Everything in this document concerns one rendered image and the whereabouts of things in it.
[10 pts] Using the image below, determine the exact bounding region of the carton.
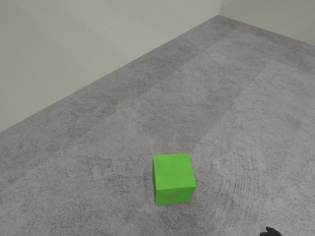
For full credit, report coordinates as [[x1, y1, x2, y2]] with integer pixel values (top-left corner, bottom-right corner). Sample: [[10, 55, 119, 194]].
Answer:
[[153, 153, 197, 206]]

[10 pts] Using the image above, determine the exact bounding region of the right robot hand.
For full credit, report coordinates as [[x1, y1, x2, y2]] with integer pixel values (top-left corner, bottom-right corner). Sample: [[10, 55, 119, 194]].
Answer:
[[260, 226, 283, 236]]

